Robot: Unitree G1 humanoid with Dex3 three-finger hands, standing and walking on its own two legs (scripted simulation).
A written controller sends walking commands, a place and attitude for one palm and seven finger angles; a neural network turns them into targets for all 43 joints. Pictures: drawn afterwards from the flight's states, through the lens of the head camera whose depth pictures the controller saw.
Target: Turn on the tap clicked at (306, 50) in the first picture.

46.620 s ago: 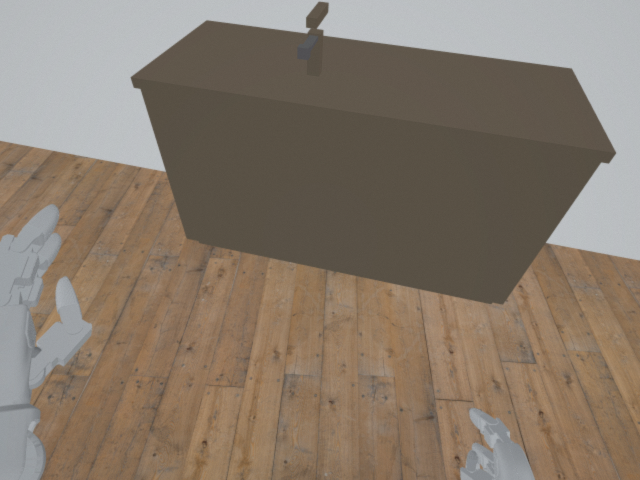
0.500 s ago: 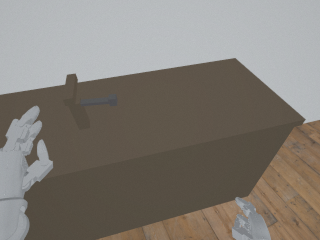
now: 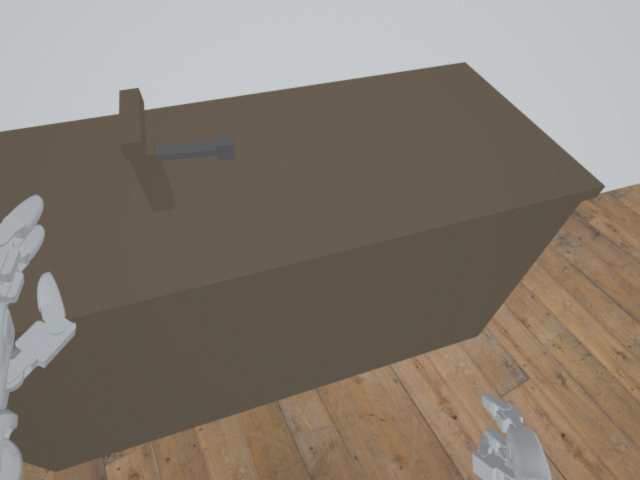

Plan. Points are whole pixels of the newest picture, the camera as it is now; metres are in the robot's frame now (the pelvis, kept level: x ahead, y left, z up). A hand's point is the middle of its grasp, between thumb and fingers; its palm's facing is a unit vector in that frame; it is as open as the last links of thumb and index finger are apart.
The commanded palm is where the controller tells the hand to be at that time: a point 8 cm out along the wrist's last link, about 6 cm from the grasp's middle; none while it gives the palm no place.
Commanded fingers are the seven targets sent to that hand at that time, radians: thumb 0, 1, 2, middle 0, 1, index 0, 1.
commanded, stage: step back with the hand held close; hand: left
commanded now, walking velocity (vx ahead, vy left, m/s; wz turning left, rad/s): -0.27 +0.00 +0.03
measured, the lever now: (225, 147) +0.55 +0.19 +0.10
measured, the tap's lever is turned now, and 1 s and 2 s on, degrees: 82 82 82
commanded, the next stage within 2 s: stop stepping back and stand still in 0.68 s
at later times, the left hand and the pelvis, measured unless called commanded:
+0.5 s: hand (26, 411) +0.14 +0.24 +0.16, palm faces +0.37 -0.82 -0.43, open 7.4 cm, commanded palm +0.07 +0.29 +0.18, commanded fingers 0.00 0.90 0.90 -0.20 -0.30 -0.20 -0.30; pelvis -0.07 +0.00 -0.01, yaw +4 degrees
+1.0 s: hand out of the picture +0.00 +0.17 +0.16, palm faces +0.30 -0.83 -0.48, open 7.4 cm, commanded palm -0.05 +0.22 +0.18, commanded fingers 0.00 0.90 0.90 -0.20 -0.30 -0.20 -0.30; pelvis -0.20 -0.06 +0.00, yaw +1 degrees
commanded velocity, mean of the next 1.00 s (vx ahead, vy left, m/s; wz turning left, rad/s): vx -0.21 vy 0.04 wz -0.02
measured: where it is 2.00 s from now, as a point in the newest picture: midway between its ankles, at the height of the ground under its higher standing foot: outside the picture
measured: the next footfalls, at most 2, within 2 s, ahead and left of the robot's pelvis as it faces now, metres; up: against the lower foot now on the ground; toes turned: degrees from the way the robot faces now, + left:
left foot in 0.44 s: -0.02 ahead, +0.13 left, +0.00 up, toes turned +3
right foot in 0.74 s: -0.09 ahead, -0.14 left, +0.00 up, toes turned +1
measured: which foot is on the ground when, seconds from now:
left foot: down 0.00-0.26, up 0.28-0.42, down 0.44-0.78, up 0.80-1.00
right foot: down 0.00-0.46, up 0.48-0.72, down 0.74-1.00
